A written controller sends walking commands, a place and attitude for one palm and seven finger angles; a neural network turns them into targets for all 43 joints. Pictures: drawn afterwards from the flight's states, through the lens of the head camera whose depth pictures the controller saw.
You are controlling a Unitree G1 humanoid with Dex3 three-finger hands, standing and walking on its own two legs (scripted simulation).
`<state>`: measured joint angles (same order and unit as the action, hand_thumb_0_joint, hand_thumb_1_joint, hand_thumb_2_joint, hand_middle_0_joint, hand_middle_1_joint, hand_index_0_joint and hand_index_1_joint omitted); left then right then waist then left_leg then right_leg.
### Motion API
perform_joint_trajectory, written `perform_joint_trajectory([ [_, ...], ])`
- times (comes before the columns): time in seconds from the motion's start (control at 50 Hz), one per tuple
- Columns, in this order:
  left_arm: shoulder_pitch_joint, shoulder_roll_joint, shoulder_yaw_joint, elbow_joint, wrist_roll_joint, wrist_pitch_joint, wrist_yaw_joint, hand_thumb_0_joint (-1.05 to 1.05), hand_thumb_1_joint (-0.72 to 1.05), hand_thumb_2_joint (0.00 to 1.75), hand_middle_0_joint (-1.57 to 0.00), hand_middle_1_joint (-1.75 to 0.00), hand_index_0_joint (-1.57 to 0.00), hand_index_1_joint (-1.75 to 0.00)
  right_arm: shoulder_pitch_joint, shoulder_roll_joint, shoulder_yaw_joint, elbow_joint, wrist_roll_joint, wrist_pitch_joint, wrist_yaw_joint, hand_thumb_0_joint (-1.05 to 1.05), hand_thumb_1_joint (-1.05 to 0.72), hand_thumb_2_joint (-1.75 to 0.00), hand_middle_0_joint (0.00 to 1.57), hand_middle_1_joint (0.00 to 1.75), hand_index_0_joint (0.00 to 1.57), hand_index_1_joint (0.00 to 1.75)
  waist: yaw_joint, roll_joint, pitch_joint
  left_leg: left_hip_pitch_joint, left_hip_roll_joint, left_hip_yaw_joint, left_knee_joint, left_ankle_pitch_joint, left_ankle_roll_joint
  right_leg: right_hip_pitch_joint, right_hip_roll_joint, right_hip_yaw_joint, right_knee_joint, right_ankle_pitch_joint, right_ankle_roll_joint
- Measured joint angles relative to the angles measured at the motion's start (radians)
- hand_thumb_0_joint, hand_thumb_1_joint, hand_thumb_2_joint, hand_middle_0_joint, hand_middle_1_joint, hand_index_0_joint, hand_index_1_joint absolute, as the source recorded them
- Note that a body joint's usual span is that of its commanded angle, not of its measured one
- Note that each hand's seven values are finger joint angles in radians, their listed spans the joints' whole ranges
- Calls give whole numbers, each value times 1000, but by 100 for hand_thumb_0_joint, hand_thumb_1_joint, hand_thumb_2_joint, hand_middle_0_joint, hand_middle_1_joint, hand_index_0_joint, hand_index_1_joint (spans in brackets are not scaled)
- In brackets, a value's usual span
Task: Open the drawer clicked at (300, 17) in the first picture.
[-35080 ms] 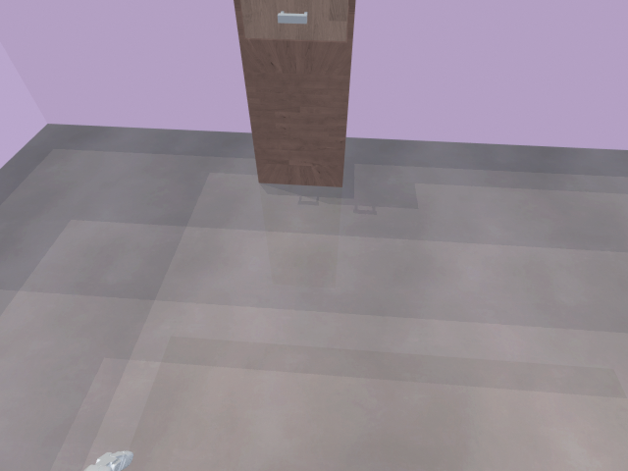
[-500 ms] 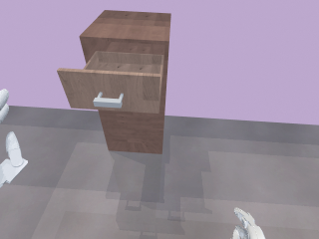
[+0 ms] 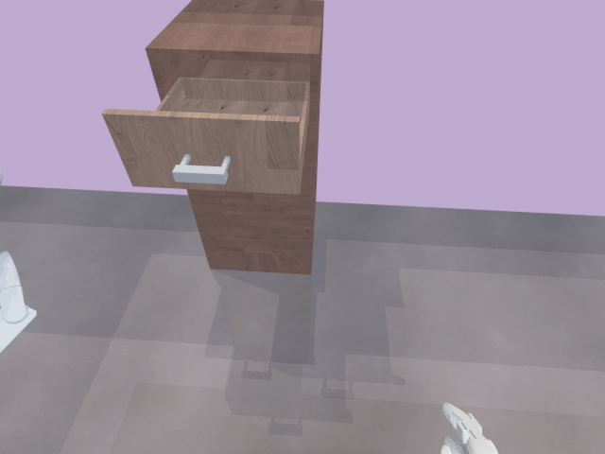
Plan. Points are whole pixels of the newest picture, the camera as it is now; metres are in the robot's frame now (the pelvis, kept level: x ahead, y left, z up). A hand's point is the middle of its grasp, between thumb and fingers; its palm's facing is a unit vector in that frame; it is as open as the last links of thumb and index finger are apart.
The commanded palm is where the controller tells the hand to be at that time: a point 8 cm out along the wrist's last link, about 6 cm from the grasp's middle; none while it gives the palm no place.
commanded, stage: let the arm hang, fingers relaxed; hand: left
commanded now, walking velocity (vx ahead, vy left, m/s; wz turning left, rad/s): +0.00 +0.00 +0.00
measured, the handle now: (203, 167) +0.62 +0.23 +0.03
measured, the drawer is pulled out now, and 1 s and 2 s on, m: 0.30 0.30 0.30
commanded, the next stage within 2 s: look to check the result in 1.10 s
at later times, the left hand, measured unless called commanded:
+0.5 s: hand out of the picture -0.03 +0.20 -0.16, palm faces +0.08 -0.97 -0.24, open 7.1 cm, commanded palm none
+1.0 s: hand out of the picture +0.01 +0.19 -0.16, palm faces +0.05 -0.98 -0.20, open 7.3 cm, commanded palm none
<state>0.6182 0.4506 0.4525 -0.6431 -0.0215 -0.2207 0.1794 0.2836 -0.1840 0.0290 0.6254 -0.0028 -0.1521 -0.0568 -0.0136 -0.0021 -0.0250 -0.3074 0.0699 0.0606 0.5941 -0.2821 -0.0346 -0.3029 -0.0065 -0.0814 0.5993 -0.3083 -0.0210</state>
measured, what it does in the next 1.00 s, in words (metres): stands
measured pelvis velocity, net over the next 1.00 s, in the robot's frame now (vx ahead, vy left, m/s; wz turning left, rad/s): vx -0.01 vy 0.02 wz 0.03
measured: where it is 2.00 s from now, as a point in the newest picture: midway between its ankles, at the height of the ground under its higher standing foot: outside the picture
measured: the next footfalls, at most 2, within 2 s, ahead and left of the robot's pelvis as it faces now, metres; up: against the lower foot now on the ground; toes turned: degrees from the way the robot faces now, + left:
none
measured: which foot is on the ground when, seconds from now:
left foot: down 0.00-1.00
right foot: down 0.00-1.00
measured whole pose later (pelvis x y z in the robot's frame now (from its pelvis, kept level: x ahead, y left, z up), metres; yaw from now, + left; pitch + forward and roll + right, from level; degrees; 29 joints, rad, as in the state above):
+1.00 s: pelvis -0.01 +0.02 +0.02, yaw +1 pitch -2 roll +0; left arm 0.25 0.15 0.01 1.11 0.01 0.01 0.04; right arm 0.32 -0.11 0.00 1.12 -0.02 0.01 -0.04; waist -0.01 0.01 0.05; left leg -0.19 0.04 0.07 0.42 -0.20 -0.01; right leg -0.19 -0.02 -0.10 0.42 -0.20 -0.02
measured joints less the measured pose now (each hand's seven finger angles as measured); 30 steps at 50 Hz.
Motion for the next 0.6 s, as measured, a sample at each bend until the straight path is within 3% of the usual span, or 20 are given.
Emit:
perform_joint_trajectory([
  [0.04,-98,-25,-95,172,41,14,-53,0,89,90,-21,-31,-20,-31,-26,-23,-26,56,-2,4,31,1,-90,-90,20,30,20,30,7,44,-10,-51,-7,-17,84,-68,8,-19,-2,-21,21,7,-29],
  [0.08,-206,-79,-214,429,56,102,-107,0,89,90,-21,-30,-20,-31,-53,-56,-45,115,-7,41,50,1,-90,-90,20,30,20,30,6,84,-27,-71,-21,-22,117,-90,9,-26,-18,-39,41,-9,-32],
  [0.14,-309,-179,-332,816,59,219,-147,0,90,90,-20,-30,-19,-30,-73,-85,-53,157,-15,108,60,1,-90,-90,20,30,20,30,-5,109,-24,-48,-33,-31,101,-64,23,-26,-33,-52,83,-38,-26],
  [0.26,-322,-298,-460,1318,48,307,-176,1,91,90,-20,-30,-19,-30,-63,-50,-29,214,-31,171,59,1,-90,-90,20,30,20,30,-17,6,61,28,-33,-29,17,-4,0,16,-30,-46,64,-27,-28],
  [0.3,-321,-307,-424,1387,22,285,-156,-3,97,90,-21,-30,-20,-30,-41,-34,-22,239,-31,175,53,1,-90,-90,20,30,20,30,-7,-17,82,29,-20,-42,-16,20,-5,31,-14,-60,9,6,-34],
  [0.38,-326,-253,-421,1499,33,260,-161,-5,100,90,-21,-30,-20,-30,-15,-18,-21,302,-32,192,43,1,-90,-90,20,30,20,30,16,-27,113,33,-2,-57,-71,61,-9,57,13,-77,-89,65,-45],
  [0.6,-306,-243,-434,1722,30,251,-159,-1,93,90,-20,-30,-20,-30,28,-5,-29,420,-23,189,29,1,-90,-90,20,30,20,30,12,40,93,92,-7,-31,-148,90,2,117,14,-54,-187,115,-28],
])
